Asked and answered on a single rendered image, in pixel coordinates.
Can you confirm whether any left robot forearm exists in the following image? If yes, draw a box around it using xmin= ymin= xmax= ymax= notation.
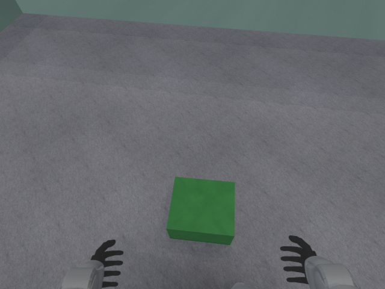
xmin=57 ymin=260 xmax=104 ymax=289

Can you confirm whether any robot right hand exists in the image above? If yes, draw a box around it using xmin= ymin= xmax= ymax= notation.
xmin=280 ymin=235 xmax=317 ymax=284

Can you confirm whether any carton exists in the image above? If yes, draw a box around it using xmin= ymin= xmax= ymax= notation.
xmin=167 ymin=177 xmax=235 ymax=245

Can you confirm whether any right robot forearm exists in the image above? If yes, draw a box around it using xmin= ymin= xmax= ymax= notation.
xmin=304 ymin=256 xmax=361 ymax=289

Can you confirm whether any robot left hand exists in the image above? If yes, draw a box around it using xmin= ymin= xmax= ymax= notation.
xmin=91 ymin=240 xmax=123 ymax=288

